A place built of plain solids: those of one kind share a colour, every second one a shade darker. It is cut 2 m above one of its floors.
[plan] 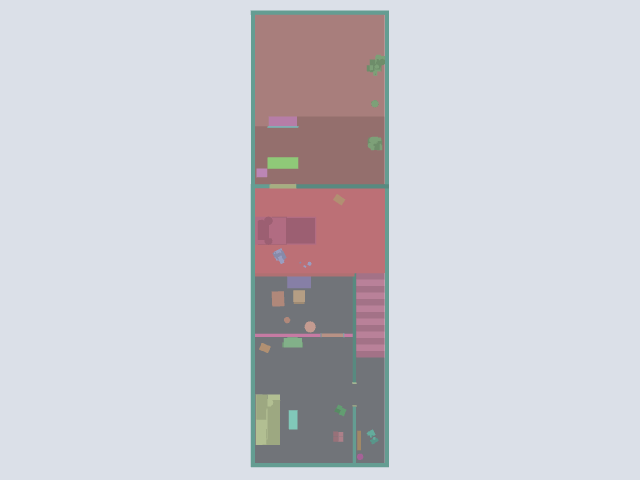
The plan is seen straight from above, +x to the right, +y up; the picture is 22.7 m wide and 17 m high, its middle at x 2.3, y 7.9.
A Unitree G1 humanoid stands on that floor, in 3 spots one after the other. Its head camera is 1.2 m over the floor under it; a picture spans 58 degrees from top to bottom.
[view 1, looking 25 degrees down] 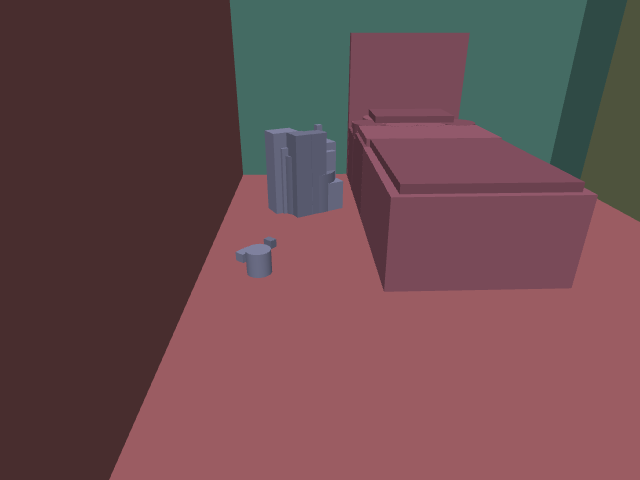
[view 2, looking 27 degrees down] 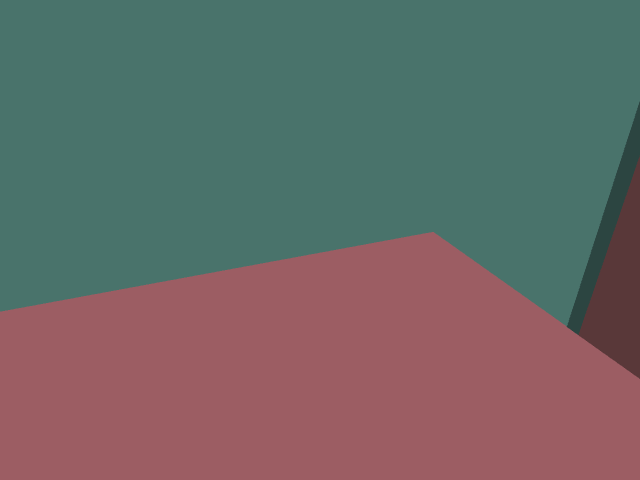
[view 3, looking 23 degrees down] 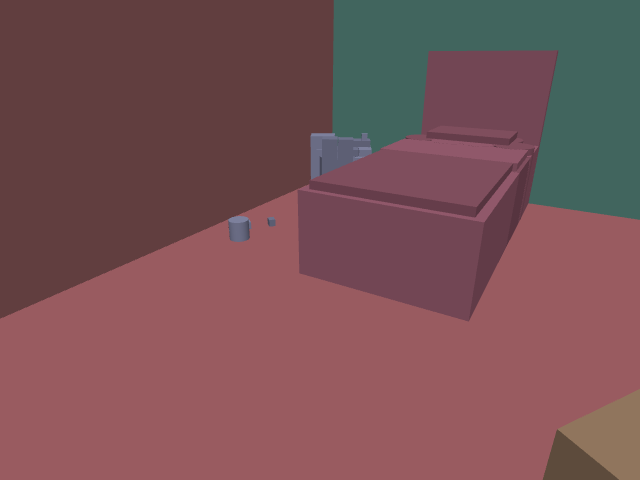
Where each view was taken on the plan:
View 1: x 4.09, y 7.33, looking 178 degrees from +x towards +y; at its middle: upper_floor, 2.84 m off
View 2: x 2.55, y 8.28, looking -21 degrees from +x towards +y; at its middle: wall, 2.46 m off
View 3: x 4.09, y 9.03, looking -149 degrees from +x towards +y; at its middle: bedstead_upper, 2.43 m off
